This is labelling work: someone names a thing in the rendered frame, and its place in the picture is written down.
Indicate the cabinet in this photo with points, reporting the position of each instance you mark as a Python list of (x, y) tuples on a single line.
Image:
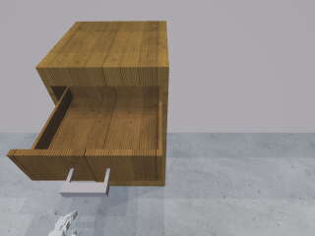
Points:
[(111, 54)]

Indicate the robot left hand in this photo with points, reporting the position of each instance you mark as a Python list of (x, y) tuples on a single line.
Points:
[(63, 224)]

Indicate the handle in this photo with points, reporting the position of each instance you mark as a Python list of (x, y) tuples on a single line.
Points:
[(85, 189)]

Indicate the drawer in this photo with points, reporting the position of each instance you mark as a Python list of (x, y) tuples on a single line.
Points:
[(95, 128)]

